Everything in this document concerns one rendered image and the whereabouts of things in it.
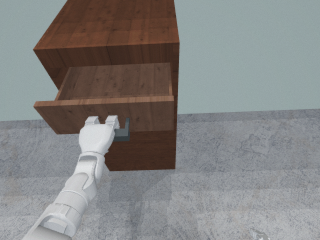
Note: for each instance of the robot left upper arm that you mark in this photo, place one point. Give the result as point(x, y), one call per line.
point(43, 233)

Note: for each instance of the robot right hand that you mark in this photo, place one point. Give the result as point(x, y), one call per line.
point(257, 235)

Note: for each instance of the drawer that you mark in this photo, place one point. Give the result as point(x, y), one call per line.
point(141, 92)

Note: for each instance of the handle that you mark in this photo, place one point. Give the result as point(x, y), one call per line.
point(122, 134)

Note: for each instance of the robot left forearm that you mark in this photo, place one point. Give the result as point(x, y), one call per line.
point(64, 215)

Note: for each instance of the cabinet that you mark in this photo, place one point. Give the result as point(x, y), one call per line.
point(118, 32)

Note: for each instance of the robot left hand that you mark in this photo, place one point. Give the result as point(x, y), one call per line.
point(96, 137)

